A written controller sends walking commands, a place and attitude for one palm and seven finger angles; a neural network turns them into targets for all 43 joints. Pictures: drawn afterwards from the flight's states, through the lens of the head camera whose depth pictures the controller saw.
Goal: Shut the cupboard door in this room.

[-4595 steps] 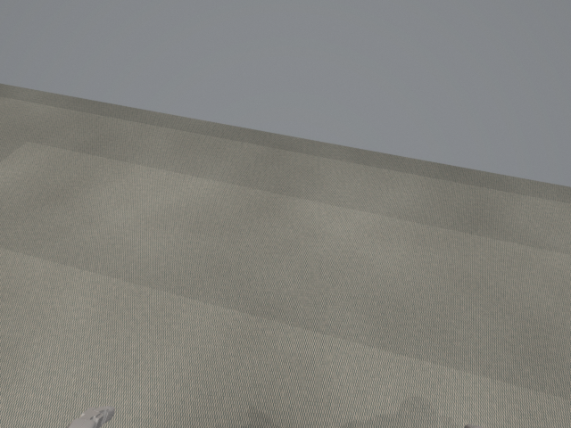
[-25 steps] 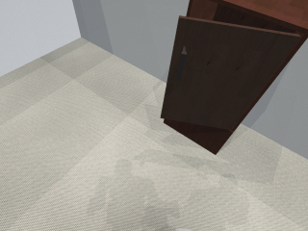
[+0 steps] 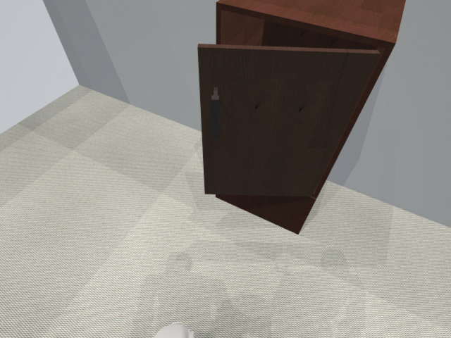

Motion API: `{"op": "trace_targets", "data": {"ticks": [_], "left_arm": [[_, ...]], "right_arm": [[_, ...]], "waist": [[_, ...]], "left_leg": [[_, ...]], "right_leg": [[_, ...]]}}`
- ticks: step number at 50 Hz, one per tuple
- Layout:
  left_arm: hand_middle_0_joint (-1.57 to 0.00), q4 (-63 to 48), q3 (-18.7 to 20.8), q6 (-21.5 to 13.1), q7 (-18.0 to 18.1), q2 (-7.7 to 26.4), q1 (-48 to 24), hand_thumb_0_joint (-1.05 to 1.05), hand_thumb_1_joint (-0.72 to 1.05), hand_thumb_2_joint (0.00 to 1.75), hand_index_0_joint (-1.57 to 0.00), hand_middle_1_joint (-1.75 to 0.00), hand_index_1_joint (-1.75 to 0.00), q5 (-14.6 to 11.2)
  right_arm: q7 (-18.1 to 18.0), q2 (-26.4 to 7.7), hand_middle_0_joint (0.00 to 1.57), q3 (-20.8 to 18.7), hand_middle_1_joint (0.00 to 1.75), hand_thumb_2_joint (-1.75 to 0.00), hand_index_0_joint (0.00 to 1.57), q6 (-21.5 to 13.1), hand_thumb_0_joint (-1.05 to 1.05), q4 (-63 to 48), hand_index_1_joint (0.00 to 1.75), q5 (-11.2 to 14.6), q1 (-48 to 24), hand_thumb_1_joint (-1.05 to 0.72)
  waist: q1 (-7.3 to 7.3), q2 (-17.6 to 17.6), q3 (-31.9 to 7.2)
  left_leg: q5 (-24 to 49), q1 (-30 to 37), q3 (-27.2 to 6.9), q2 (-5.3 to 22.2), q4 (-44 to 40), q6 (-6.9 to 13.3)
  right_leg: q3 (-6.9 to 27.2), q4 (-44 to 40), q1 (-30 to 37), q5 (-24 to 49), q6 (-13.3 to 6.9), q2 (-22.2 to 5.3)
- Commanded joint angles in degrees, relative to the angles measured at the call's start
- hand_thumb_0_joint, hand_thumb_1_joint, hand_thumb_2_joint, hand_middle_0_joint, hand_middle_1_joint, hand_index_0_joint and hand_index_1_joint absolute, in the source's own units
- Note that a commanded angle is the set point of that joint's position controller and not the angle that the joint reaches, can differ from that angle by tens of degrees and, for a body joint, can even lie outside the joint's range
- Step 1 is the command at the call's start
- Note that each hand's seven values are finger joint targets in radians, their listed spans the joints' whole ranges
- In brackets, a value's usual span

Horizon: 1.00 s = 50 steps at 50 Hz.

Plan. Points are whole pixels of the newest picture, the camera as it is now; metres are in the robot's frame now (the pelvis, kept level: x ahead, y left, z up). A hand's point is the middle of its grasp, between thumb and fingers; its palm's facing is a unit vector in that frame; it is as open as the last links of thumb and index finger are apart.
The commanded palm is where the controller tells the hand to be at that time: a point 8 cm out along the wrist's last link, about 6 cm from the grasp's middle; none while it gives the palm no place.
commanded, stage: take the last steps up to it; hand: left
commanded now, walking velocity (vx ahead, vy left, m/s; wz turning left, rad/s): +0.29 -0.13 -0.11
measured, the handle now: (215, 113) +0.66 +0.05 +0.00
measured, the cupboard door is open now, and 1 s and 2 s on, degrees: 27 27 27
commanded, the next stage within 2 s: come to a stop and stand still in 0.40 s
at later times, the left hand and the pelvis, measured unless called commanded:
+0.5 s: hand (169, 275) +0.28 +0.14 -0.16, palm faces -0.12 -0.97 -0.22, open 7.4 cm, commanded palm none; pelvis +0.17 -0.05 +0.00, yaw -5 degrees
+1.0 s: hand (165, 282) +0.27 +0.15 -0.18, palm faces +0.01 -0.97 -0.24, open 7.4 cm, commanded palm none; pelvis +0.21 -0.05 +0.00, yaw -3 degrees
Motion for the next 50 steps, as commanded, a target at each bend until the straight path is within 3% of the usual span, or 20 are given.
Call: {"op": "trace_targets", "data": {"ticks": [1,3,4,5,6,7,9,13,20,23,25,26,27,28,29,31,36,46,49,50], "left_arm": [[-0.2,-2.3,2.5,-1.3,0.4,10.4,-0.9,0.0,0.9,0.9,-0.2,-0.3,-0.3,0.1],[-0.2,-2.1,2.5,-1.1,0.2,9.8,-2.4,0.0,0.9,0.9,-0.2,-0.3,-0.3,-0.6],[-0.2,-2.6,2.2,-1.0,-0.1,7.1,-0.5,0.0,0.9,0.9,-0.2,-0.3,-0.3,-1.0],[-0.2,-3.5,1.3,-0.7,-0.7,4.0,2.0,0.0,0.9,0.9,-0.2,-0.3,-0.3,-1.2],[-0.2,-5.1,1.5,-0.5,-0.7,6.8,-1.4,0.0,0.9,0.9,-0.2,-0.3,-0.3,-0.5],[-0.2,-4.7,2.3,-0.1,-0.9,7.6,-2.8,0.0,0.9,0.9,-0.2,-0.3,-0.3,0.3],[-0.2,-4.5,2.6,0.6,-1.7,6.6,-4.9,0.0,0.9,0.9,-0.2,-0.3,-0.3,0.7],[-0.2,-3.8,2.3,1.6,-2.0,4.0,-2.3,0.0,0.9,0.9,-0.2,-0.3,-0.3,0.1],[-0.2,-6.2,1.5,1.1,-1.9,3.4,-9.0,0.0,0.9,0.9,-0.2,-0.3,-0.3,-0.1],[-0.2,-5.1,1.8,0.6,-1.9,4.1,-6.1,0.0,0.9,0.9,-0.2,-0.3,-0.3,0.0],[-0.2,-2.3,2.6,-0.5,-1.2,8.1,2.6,0.0,0.9,0.9,-0.2,-0.3,-0.3,0.2],[-0.2,-0.6,3.6,-1.8,-0.2,13.3,7.5,0.0,0.9,0.9,-0.2,-0.3,-0.3,0.6],[-0.2,-0.6,2.8,-1.9,0.5,14.2,7.0,0.0,0.9,0.9,-0.2,-0.3,-0.3,-0.5],[-0.2,-1.8,1.6,-1.9,1.0,12.3,1.7,0.0,0.9,0.9,-0.2,-0.3,-0.3,-0.6],[-0.2,-2.1,1.4,-2.4,1.4,10.4,-2.0,0.0,0.9,0.9,-0.2,-0.3,-0.3,-0.2],[-0.2,-3.4,1.0,-1.6,2.4,9.2,-4.7,0.0,0.9,0.9,-0.2,-0.3,-0.3,-0.4],[-0.2,-3.7,2.6,-0.3,3.3,10.2,-3.3,0.0,0.9,0.9,-0.2,-0.3,-0.3,-0.2],[-0.2,-7.2,2.9,0.8,3.1,11.5,-6.9,0.0,0.9,0.9,-0.2,-0.3,-0.3,0.9],[-0.2,-7.1,3.1,1.4,2.6,11.9,-7.2,0.0,0.9,0.9,-0.2,-0.3,-0.3,0.4],[-0.2,-6.9,2.7,1.7,2.5,10.8,-7.1,0.0,0.9,0.9,-0.2,-0.3,-0.3,0.1]], "right_arm": [[-0.4,-2.6,0.2,-0.4,0.3,-0.9,0.2,-2.5,0.0,-4.5,0.3,0.1,-1.4,-0.9],[-1.3,-4.3,0.2,-0.8,0.3,-0.9,0.2,-3.3,0.0,-1.4,0.3,-0.3,7.0,-0.9],[-2.0,-8.7,0.2,-1.7,0.3,-0.9,0.2,-3.8,0.0,0.5,0.3,-0.9,14.0,-0.9],[-2.4,-14.8,0.2,-3.0,0.3,-0.9,0.2,-3.8,0.0,1.6,0.3,-1.4,19.2,-0.9],[-2.9,-15.1,0.2,-2.4,0.3,-0.9,0.2,-3.3,0.0,0.9,0.3,-0.9,18.8,-0.9],[-2.8,-12.2,0.2,-1.8,0.3,-0.9,0.2,-3.0,0.0,-0.2,0.3,-0.7,13.7,-0.9],[-3.1,-7.7,0.2,-0.5,0.3,-0.9,0.2,-3.4,0.0,-1.7,0.3,-0.6,7.6,-0.9],[-3.1,-6.4,0.2,-0.2,0.3,-0.9,0.2,-4.3,0.0,-1.1,0.3,-0.4,6.5,-0.9],[-2.0,-6.6,0.2,-1.4,0.3,-0.9,0.2,-3.1,0.0,0.1,0.3,-0.5,7.1,-0.9],[-1.7,-7.6,0.2,-1.9,0.3,-0.9,0.2,-2.4,0.0,0.3,0.3,-0.4,5.7,-0.9],[-1.1,-5.1,0.2,-1.4,0.3,-0.9,0.2,-2.1,0.0,0.6,0.3,0.2,5.2,-0.9],[-0.8,-0.1,0.2,-0.2,0.3,-0.9,0.2,-2.2,0.0,0.1,0.3,0.6,6.9,-0.9],[-1.3,0.3,0.2,0.4,0.3,-0.9,0.2,-1.4,0.0,-0.8,0.3,1.1,6.9,-0.9],[-1.5,1.2,0.2,0.8,0.3,-0.9,0.2,-0.9,0.0,0.1,0.3,1.2,8.0,-0.9],[-1.8,1.7,0.2,0.9,0.3,-0.9,0.2,-0.7,0.0,1.3,0.3,1.2,9.3,-0.9],[-2.1,-0.9,0.2,0.6,0.3,-0.9,0.2,0.2,0.0,2.5,0.3,1.9,8.4,-0.9],[-1.7,-1.8,0.2,-0.3,0.3,-0.9,0.2,2.5,0.0,0.2,0.3,1.1,1.1,-0.9],[-0.6,-2.2,0.2,-0.6,0.3,-0.9,0.2,2.2,0.0,-4.7,0.3,1.2,-4.2,-0.9],[-0.8,-2.6,0.2,-0.2,0.3,-0.9,0.2,1.2,0.0,-3.8,0.3,1.2,-0.2,-0.9],[-0.6,-4.1,0.2,-0.3,0.3,-0.9,0.2,0.5,0.0,-3.0,0.3,1.2,1.1,-0.9]], "waist": [[-0.33,-5.3,2.5],[-4.16,-3.0,-0.7],[-6.37,6.3,-5.5],[-6.55,20.1,-9.1],[-6.75,13.4,-7.1],[-4.22,8.3,-1.4],[-1.71,8.0,5.6],[0.78,6.6,0.3],[-0.64,7.6,2.3],[1.12,7.8,1.1],[5.32,-0.6,-1.6],[6.87,-16.2,-5.8],[5.31,-16.3,-7.4],[2.75,-9.8,-4.7],[1.22,-14.4,-6.0],[1.05,-13.3,-7.2],[3.21,-4.1,-6.0],[2.39,-12.0,-5.5],[0.64,-12.2,-6.9],[0.17,-7.9,-7.3]], "left_leg": [[1.5,4.2,2.4,-1.7,-11.6,1.0],[8.8,19.5,3.5,-3.7,-20.9,1.3],[7.3,31.8,-8.0,3.5,-25.8,3.5],[3.0,40.6,-31.3,20.5,-32.6,9.6],[-1.7,35.4,-36.8,24.7,-37.4,12.9],[-8.0,26.6,-30.6,22.0,-39.3,11.6],[-7.1,15.2,-22.5,18.3,-41.4,9.4],[10.5,19.6,-7.8,14.1,-38.7,9.1],[13.9,18.9,-2.1,12.4,-36.2,9.4],[9.1,16.9,-1.1,11.4,-31.7,7.8],[5.7,10.5,3.7,5.2,-18.0,4.2],[-9.4,0.6,7.0,-2.6,-2.7,1.7],[-20.1,3.8,0.2,-3.1,5.3,1.6],[-17.3,6.0,-3.6,-1.6,5.7,1.4],[-13.9,5.8,-4.1,-1.3,6.4,1.1],[-12.0,7.1,-5.6,-1.3,7.2,0.3],[-8.5,2.0,-6.3,-5.1,13.0,-1.1],[-6.5,7.9,-5.5,-5.2,-2.0,-0.4],[4.4,18.1,-3.1,-6.0,-20.9,0.1],[11.3,24.3,-4.4,-4.0,-27.5,0.4]], "right_leg": [[9.9,-3.9,-2.8,17.5,-9.4,-13.9],[6.7,8.3,-7.8,24.3,-6.9,-10.3],[4.7,21.8,-16.0,17.2,-4.0,-6.2],[-0.2,39.9,-30.3,-10.8,-0.7,0.2],[5.9,48.9,-32.6,-13.5,-1.2,-1.6],[7.0,51.4,-33.4,-9.1,-1.0,-4.5],[6.3,51.6,-32.6,-1.6,0.5,-7.2],[4.3,42.6,-30.3,3.1,2.6,-7.8],[-1.8,20.4,-23.8,6.1,3.6,-7.2],[-4.3,13.9,-15.3,9.0,3.2,-5.0],[-0.2,5.8,-1.7,10.9,1.8,-6.3],[15.5,0.9,7.1,19.9,-1.9,-19.2],[20.9,-3.0,1.3,31.4,-5.5,-25.8],[16.7,-2.9,-3.6,36.6,-6.0,-24.7],[15.4,-0.2,-2.3,50.7,-5.3,-22.9],[10.8,3.7,-2.0,62.6,-6.1,-22.4],[10.2,2.9,-1.8,61.4,-8.4,-24.6],[7.9,2.3,-7.3,39.8,-8.3,-22.0],[6.5,6.5,-9.7,29.1,-4.1,-18.6],[5.0,10.2,-14.0,20.4,-1.4,-16.1]]}}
